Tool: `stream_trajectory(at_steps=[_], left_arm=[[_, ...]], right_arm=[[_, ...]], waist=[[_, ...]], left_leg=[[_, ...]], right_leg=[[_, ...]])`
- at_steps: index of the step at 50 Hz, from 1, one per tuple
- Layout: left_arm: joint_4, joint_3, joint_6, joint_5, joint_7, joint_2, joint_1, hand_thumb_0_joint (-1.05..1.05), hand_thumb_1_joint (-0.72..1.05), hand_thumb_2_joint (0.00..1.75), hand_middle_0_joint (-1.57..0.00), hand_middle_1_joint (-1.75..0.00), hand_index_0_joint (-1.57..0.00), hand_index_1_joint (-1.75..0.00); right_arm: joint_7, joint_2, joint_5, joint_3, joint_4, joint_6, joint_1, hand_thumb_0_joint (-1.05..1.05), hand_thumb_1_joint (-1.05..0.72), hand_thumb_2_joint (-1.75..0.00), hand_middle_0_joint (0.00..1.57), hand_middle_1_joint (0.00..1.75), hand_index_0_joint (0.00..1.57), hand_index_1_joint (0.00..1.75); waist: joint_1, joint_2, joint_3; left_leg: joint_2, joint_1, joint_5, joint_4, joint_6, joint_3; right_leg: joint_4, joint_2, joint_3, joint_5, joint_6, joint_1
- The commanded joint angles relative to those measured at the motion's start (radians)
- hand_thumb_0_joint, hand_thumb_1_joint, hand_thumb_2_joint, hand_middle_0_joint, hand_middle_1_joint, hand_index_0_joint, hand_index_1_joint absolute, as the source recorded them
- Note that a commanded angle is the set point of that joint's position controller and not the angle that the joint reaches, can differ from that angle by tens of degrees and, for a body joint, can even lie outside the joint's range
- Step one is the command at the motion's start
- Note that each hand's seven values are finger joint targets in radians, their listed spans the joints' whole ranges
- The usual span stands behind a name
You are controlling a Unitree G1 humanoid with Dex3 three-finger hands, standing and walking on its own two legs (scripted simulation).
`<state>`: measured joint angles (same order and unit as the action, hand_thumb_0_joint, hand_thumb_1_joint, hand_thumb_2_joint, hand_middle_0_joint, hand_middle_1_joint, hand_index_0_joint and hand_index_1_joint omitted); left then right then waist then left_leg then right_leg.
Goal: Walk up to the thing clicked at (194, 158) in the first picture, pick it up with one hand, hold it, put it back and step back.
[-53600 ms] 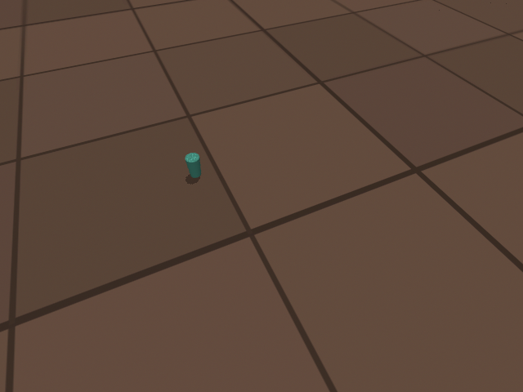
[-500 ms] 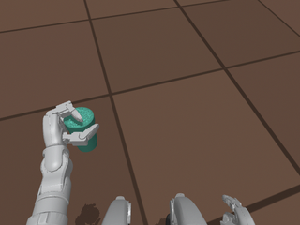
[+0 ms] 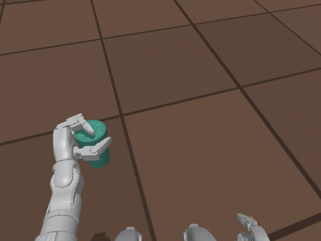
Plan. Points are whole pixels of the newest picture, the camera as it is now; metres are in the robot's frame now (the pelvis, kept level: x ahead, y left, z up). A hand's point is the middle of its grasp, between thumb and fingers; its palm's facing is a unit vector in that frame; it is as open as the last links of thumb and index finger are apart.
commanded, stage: lift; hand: left
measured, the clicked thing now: (95, 146) +0.36 +0.18 -0.01
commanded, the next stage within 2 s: hold in 0.22 s
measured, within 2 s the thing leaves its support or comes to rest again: neither
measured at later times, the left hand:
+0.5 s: hand (92, 133) +0.35 +0.17 +0.06, palm faces +0.22 -0.98 -0.01, open 6.3 cm
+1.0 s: hand (92, 136) +0.34 +0.17 +0.08, palm faces +0.22 -0.98 +0.00, open 6.2 cm
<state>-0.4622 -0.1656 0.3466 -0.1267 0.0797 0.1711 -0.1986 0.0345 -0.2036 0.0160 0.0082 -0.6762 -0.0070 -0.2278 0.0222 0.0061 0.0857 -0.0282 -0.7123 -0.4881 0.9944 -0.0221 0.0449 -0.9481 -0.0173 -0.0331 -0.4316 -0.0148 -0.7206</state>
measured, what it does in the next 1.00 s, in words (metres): stands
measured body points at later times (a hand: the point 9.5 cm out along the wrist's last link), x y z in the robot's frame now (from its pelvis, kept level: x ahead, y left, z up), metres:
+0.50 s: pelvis +0.01 +0.00 +0.02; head +0.06 +0.00 +0.46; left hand +0.34 +0.22 +0.07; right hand +0.13 -0.25 -0.10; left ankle +0.00 +0.13 -0.68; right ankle +0.02 -0.13 -0.68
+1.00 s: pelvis +0.00 +0.00 +0.02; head +0.04 +0.00 +0.47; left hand +0.32 +0.22 +0.08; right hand +0.13 -0.24 -0.09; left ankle +0.00 +0.13 -0.68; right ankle +0.02 -0.13 -0.68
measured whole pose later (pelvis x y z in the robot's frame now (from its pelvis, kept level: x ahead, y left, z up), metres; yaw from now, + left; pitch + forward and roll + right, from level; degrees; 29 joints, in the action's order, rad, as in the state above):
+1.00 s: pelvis +0.00 +0.00 +0.02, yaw +0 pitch +6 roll -1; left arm -0.40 -0.14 0.33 -0.13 0.09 0.14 -0.12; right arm 0.02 -0.21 0.01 0.00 -0.68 0.00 -0.22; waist 0.02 0.01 0.05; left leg -0.03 -0.53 -0.43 0.84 -0.03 0.04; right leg -0.81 -0.01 -0.03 -0.38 -0.01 -0.54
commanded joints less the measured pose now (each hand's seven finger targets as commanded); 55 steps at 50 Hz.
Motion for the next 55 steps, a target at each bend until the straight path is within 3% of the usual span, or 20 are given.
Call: stream_trajectory(at_steps=[1,3,5,10,11,16,17,20,27,32,33,35,36,39,40,41,44,47,52,55], left_arm=[[0.254,-0.037,0.084,-0.009,-0.001,0.126,-0.293,0.00,0.31,1.21,-1.25,-1.35,-1.27,-1.34],[0.221,-0.006,0.079,-0.010,-0.008,0.092,-0.271,0.00,0.32,1.21,-1.25,-1.34,-1.27,-1.34],[0.262,-0.057,0.084,-0.013,-0.003,0.144,-0.299,0.00,0.32,1.20,-1.26,-1.35,-1.28,-1.34],[0.294,-0.044,0.086,-0.012,-0.004,0.133,-0.288,0.00,0.30,1.20,-1.25,-1.34,-1.27,-1.34],[0.209,-0.028,0.076,-0.014,-0.007,0.096,-0.244,0.00,0.31,1.20,-1.25,-1.34,-1.27,-1.34],[0.285,-0.044,0.089,-0.007,-0.003,0.135,-0.273,0.00,0.33,1.19,-1.26,-1.34,-1.28,-1.34],[0.255,-0.007,0.082,-0.007,-0.008,0.093,-0.245,0.00,0.30,1.18,-1.25,-1.34,-1.26,-1.34],[0.264,-0.044,0.082,-0.016,-0.002,0.115,-0.263,0.00,0.25,1.17,-1.22,-1.32,-1.23,-1.33],[0.320,-0.033,0.082,-0.008,0.007,0.120,-0.293,0.00,0.27,1.18,-1.24,-1.34,-1.25,-1.34],[0.279,-0.008,0.076,-0.004,0.004,0.085,-0.223,0.00,0.30,1.19,-1.23,-1.34,-1.24,-1.34],[0.355,-0.036,0.083,-0.008,0.008,0.121,-0.278,0.00,0.32,1.17,-1.24,-1.33,-1.25,-1.33],[0.281,-0.006,0.072,-0.010,0.004,0.074,-0.217,0.00,0.30,1.18,-1.25,-1.34,-1.26,-1.34],[0.298,-0.038,0.075,-0.007,0.009,0.106,-0.234,0.00,0.31,1.19,-1.25,-1.35,-1.26,-1.35],[0.295,0.011,0.074,-0.005,0.005,0.062,-0.229,0.00,0.32,1.19,-1.26,-1.36,-1.27,-1.36],[0.366,-0.029,0.079,-0.002,0.011,0.122,-0.281,0.00,0.32,1.19,-1.27,-1.36,-1.28,-1.36],[0.267,-0.006,0.068,-0.003,0.006,0.077,-0.204,0.00,0.33,1.19,-1.26,-1.35,-1.27,-1.35],[0.365,-0.022,0.076,-0.005,0.008,0.114,-0.262,0.00,0.35,1.19,-1.27,-1.35,-1.28,-1.35],[0.251,0.009,0.055,-0.013,0.002,0.048,-0.168,0.00,0.32,1.18,-1.26,-1.35,-1.27,-1.35],[0.362,-0.016,0.074,-0.003,0.007,0.111,-0.249,0.00,0.33,1.17,-1.27,-1.34,-1.28,-1.34],[0.357,0.007,0.069,-0.013,0.007,0.074,-0.235,0.00,0.33,1.18,-1.26,-1.34,-1.27,-1.34]], right_arm=[[0.014,-0.139,-0.002,-0.057,0.112,-0.034,-0.009,0.00,-0.91,-0.90,0.20,0.30,0.20,0.30],[0.014,-0.135,-0.001,-0.051,0.115,-0.031,-0.004,0.00,-0.91,-0.90,0.20,0.30,0.20,0.30],[0.014,-0.138,-0.001,-0.057,0.112,-0.033,-0.003,0.00,-0.91,-0.90,0.20,0.30,0.20,0.30],[0.015,-0.134,-0.001,-0.056,0.112,-0.031,0.001,0.00,-0.91,-0.90,0.20,0.30,0.20,0.30],[0.013,-0.139,-0.001,-0.059,0.113,-0.030,0.004,0.00,-0.91,-0.90,0.20,0.30,0.20,0.30],[0.010,-0.143,-0.002,-0.063,0.111,-0.028,0.000,0.00,-0.91,-0.90,0.20,0.30,0.20,0.30],[0.008,-0.136,-0.003,-0.058,0.115,-0.029,0.006,0.00,-0.91,-0.90,0.20,0.30,0.20,0.30],[0.007,-0.144,-0.002,-0.065,0.117,-0.030,0.007,0.00,-0.91,-0.90,0.20,0.30,0.20,0.30],[0.006,-0.138,-0.003,-0.062,0.118,-0.031,0.019,0.00,-0.91,-0.90,0.20,0.30,0.20,0.30],[0.004,-0.134,-0.001,-0.059,0.122,-0.030,0.023,0.00,-0.91,-0.90,0.20,0.30,0.20,0.30],[0.006,-0.135,-0.002,-0.058,0.125,-0.029,0.019,0.00,-0.91,-0.90,0.20,0.30,0.20,0.30],[0.002,-0.131,-0.003,-0.056,0.128,-0.032,0.033,0.00,-0.91,-0.90,0.20,0.30,0.20,0.30],[0.004,-0.138,-0.004,-0.062,0.121,-0.033,0.025,0.00,-0.91,-0.90,0.20,0.30,0.20,0.30],[0.001,-0.133,-0.002,-0.057,0.126,-0.033,0.034,0.00,-0.91,-0.90,0.20,0.30,0.20,0.30],[0.002,-0.136,-0.005,-0.060,0.122,-0.035,0.031,0.00,-0.91,-0.90,0.20,0.30,0.20,0.30],[0.002,-0.133,-0.004,-0.057,0.121,-0.034,0.035,0.00,-0.91,-0.90,0.20,0.30,0.20,0.30],[0.003,-0.130,-0.005,-0.055,0.128,-0.035,0.039,0.00,-0.91,-0.90,0.20,0.30,0.20,0.30],[-0.001,-0.131,-0.007,-0.055,0.126,-0.040,0.044,0.00,-0.91,-0.90,0.20,0.30,0.20,0.30],[0.000,-0.134,-0.007,-0.058,0.123,-0.042,0.038,0.00,-0.91,-0.90,0.20,0.30,0.20,0.30],[0.001,-0.130,-0.008,-0.054,0.125,-0.045,0.045,0.00,-0.91,-0.90,0.20,0.30,0.20,0.30]], waist=[[-0.002,0.039,0.318],[0.009,0.027,0.306],[-0.007,0.028,0.317],[-0.006,0.025,0.303],[0.004,0.012,0.290],[-0.003,0.039,0.296],[0.005,0.025,0.272],[-0.006,0.021,0.297],[-0.008,0.026,0.257],[-0.004,0.020,0.268],[-0.010,0.026,0.296],[-0.003,0.002,0.239],[-0.011,0.010,0.261],[0.007,0.014,0.230],[-0.009,0.042,0.250],[0.001,0.018,0.234],[-0.007,0.021,0.255],[-0.002,-0.008,0.212],[-0.007,0.035,0.247],[-0.003,0.006,0.232]], left_leg=[[0.021,0.188,0.323,-0.159,0.014,-0.026],[0.021,0.200,0.341,-0.169,0.013,-0.023],[0.024,0.199,0.339,-0.169,0.017,-0.028],[0.027,0.208,0.335,-0.185,0.019,-0.041],[0.027,0.207,0.347,-0.184,0.018,-0.039],[0.023,0.248,0.354,-0.209,0.012,-0.033],[0.021,0.244,0.352,-0.211,0.013,-0.031],[0.023,0.242,0.380,-0.209,0.013,-0.035],[0.026,0.250,0.325,-0.237,0.016,-0.040],[0.027,0.265,0.351,-0.239,0.015,-0.040],[0.028,0.270,0.348,-0.240,0.016,-0.042],[0.027,0.251,0.337,-0.247,0.017,-0.039],[0.027,0.264,0.337,-0.249,0.016,-0.042],[0.024,0.274,0.320,-0.262,0.013,-0.034],[0.025,0.285,0.304,-0.266,0.013,-0.036],[0.027,0.277,0.308,-0.263,0.014,-0.036],[0.027,0.281,0.302,-0.267,0.017,-0.038],[0.025,0.259,0.298,-0.271,0.016,-0.037],[0.028,0.290,0.303,-0.272,0.016,-0.040],[0.027,0.288,0.297,-0.278,0.017,-0.037]], right_leg=[[0.129,0.026,-0.008,0.320,0.027,0.218],[0.135,0.028,-0.011,0.334,0.027,0.228],[0.148,0.024,-0.005,0.345,0.022,0.256],[0.171,0.022,0.004,0.358,0.017,0.289],[0.170,0.023,0.001,0.365,0.019,0.279],[0.174,0.028,-0.006,0.348,0.024,0.284],[0.177,0.028,-0.007,0.348,0.023,0.277],[0.181,0.025,-0.003,0.380,0.021,0.307],[0.211,0.025,-0.003,0.335,0.017,0.312],[0.215,0.026,-0.004,0.359,0.017,0.329],[0.221,0.024,0.000,0.363,0.014,0.351],[0.224,0.027,-0.006,0.350,0.014,0.338],[0.226,0.024,-0.001,0.352,0.014,0.343],[0.226,0.031,-0.011,0.321,0.018,0.319],[0.235,0.028,-0.007,0.308,0.018,0.323],[0.238,0.028,-0.008,0.311,0.016,0.325],[0.244,0.025,-0.004,0.310,0.014,0.347],[0.244,0.028,-0.009,0.304,0.015,0.340],[0.246,0.024,-0.001,0.312,0.016,0.339],[0.253,0.025,-0.005,0.308,0.014,0.346]])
